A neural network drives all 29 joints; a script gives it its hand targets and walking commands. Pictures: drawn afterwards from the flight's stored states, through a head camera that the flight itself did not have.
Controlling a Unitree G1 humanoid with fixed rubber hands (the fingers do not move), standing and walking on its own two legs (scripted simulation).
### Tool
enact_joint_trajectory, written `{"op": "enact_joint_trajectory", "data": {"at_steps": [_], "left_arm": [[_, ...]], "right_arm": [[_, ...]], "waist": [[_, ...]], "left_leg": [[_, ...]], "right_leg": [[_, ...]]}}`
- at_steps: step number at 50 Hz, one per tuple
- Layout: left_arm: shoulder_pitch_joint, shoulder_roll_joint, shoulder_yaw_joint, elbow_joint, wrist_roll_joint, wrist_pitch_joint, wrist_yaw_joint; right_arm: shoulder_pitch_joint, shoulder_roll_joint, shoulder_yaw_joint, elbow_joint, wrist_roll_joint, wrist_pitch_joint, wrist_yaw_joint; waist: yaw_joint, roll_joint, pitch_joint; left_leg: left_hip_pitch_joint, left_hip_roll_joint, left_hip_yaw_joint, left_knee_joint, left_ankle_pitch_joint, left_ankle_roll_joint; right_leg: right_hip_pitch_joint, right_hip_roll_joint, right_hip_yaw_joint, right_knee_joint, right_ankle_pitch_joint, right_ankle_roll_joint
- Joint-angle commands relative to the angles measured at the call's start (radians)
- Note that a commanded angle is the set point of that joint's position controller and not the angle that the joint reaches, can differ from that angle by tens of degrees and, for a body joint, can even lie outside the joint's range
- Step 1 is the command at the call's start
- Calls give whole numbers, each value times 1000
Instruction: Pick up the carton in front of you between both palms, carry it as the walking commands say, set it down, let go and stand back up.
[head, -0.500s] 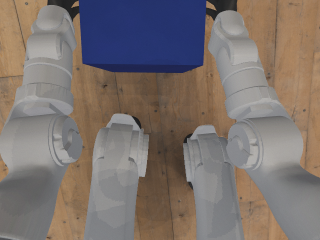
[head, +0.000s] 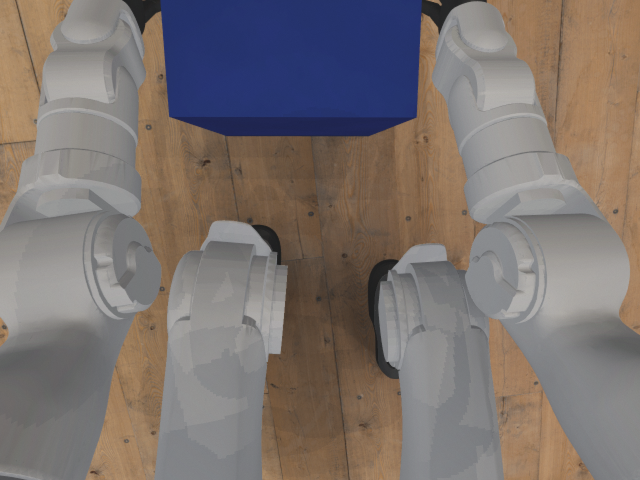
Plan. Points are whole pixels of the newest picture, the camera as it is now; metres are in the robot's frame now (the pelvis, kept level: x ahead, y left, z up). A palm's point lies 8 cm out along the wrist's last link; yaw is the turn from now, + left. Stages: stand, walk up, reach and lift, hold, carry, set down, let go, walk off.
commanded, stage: set down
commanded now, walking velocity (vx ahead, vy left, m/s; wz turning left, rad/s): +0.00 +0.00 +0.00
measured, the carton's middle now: (295, 36) +0.52 +0.10 -0.25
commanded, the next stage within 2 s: let go in 1.52 s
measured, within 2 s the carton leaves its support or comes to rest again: neither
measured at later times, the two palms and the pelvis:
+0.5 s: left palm (68, 0) +0.50 +0.31 -0.19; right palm (482, 13) +0.55 -0.08 -0.19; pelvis +0.00 +0.01 -0.01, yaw +0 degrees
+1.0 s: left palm out of the picture +0.51 +0.31 -0.02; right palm out of the picture +0.56 -0.07 -0.02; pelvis +0.01 +0.01 +0.09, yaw +1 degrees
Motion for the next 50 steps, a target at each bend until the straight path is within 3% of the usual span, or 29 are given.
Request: {"op": "enact_joint_trajectory", "data": {"at_steps": [1, 8, 10, 11, 13, 16, 21, 26, 32, 40, 44, 50], "left_arm": [[-389, -594, -188, 10, -30, -8, -170], [-342, -444, -127, 37, -10, -33, -139], [-290, -249, -67, 69, -9, -61, -91], [-224, -21, -5, 99, -4, -88, -36], [-214, 256, 9, 102, -58, -143, 62], [-300, 340, -54, 84, -162, -192, 109], [-321, 326, -179, 49, -317, -204, 88], [-281, 351, -200, 3, -366, -176, 79], [-227, 358, -164, -157, -309, -106, 95], [-143, 244, -118, -133, -220, -64, 77], [-123, 222, -108, -133, -201, -68, 69], [-86, 243, -80, -192, -184, -53, 63]], "right_arm": [[-455, 648, 216, -31, 23, -3, 197], [-416, 508, 187, -43, 7, -14, 164], [-365, 327, 165, -42, 11, -26, 121], [-295, 98, 123, -41, 5, -40, 71], [-256, -163, 124, -51, 55, -66, -5], [-284, -200, 180, -45, 144, -83, -29], [-298, -183, 270, -104, 235, -86, -19], [-269, -211, 265, -201, 242, -67, -39], [-213, -206, 206, -345, 201, -12, -74], [-104, -148, 102, -212, 112, 18, -52], [-82, -140, 73, -198, 82, 8, -40], [-62, -135, 86, -287, 83, 17, -37]], "waist": [[60, -49, -780], [65, -35, -792], [70, -27, -814], [68, -19, -824], [74, 3, -891], [72, 25, -990], [49, 31, -1119], [32, 45, -1287], [25, 96, -1518], [-16, 133, -1221], [-27, 139, -1242], [-4, 127, -1393]], "left_leg": [[446, -60, 27, -145, 192, 55], [469, -43, 35, -133, 194, 42], [495, -32, 43, -127, 206, 32], [515, -21, 48, -127, 204, 22], [584, -8, 49, -125, 230, 13], [653, 6, 31, -106, 328, 14], [753, 15, 12, -86, 441, 16], [880, 9, 26, -101, 460, 10], [1068, -26, 64, -183, 445, 9], [875, -28, 64, -342, 299, -1], [898, -32, 60, -404, 314, -11], [1021, -46, 72, -497, 375, -15]], "right_leg": [[170, -8, -66, -201, 137, -48], [242, -22, -66, -198, 151, -34], [285, -35, -70, -195, 157, -21], [306, -49, -71, -192, 156, -9], [331, -66, -68, -182, 177, 8], [346, -82, -55, -164, 241, 5], [360, -108, -67, -145, 298, -2], [415, -105, -101, -161, 285, -7], [484, -73, -130, -249, 248, -17], [343, -77, -114, -401, 147, -26], [345, -77, -118, -463, 157, -26], [446, -69, -125, -555, 192, -17]]}}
